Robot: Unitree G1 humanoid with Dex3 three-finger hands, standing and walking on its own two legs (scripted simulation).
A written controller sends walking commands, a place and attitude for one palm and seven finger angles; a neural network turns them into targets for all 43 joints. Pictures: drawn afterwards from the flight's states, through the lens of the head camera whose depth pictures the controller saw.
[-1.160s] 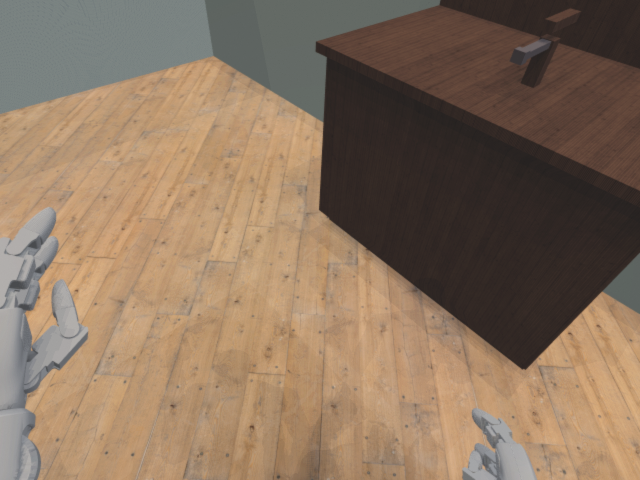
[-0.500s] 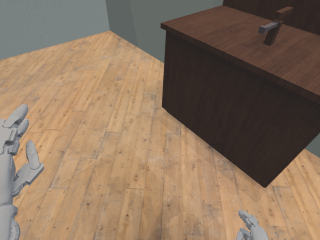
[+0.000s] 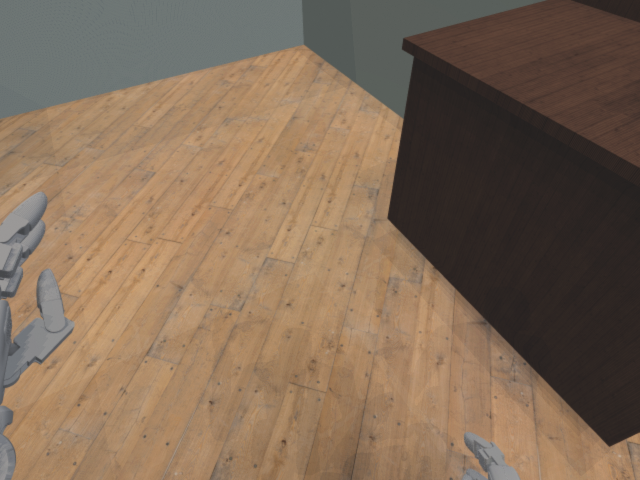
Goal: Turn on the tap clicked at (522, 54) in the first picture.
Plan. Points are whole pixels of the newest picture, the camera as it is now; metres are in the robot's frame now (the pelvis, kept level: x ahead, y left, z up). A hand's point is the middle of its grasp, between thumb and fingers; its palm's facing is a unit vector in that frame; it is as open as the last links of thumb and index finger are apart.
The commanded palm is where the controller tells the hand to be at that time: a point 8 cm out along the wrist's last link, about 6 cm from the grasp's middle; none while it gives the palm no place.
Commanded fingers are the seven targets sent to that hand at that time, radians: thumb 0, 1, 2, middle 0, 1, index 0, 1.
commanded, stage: walk to a spot facing it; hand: left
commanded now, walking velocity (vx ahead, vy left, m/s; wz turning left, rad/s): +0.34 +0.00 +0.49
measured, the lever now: out of the picture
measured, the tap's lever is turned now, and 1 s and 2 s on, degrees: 0 0 0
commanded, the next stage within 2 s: turn to face it in 0.72 s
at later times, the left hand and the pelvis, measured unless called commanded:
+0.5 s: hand (50, 232) +0.31 +0.30 +0.19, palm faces +0.57 -0.72 -0.41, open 7.4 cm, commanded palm +0.23 +0.32 +0.19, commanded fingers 0.00 0.90 0.90 -0.20 -0.30 -0.20 -0.30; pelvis +0.14 +0.01 +0.00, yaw +12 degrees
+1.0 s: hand (54, 182) +0.38 +0.32 +0.19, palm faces +0.69 -0.58 -0.42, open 7.4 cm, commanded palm +0.32 +0.35 +0.19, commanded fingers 0.00 0.90 0.90 -0.20 -0.30 -0.20 -0.30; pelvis +0.27 +0.03 +0.00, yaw +21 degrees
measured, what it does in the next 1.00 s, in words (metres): walks ahead, turning left: left foot, then right foot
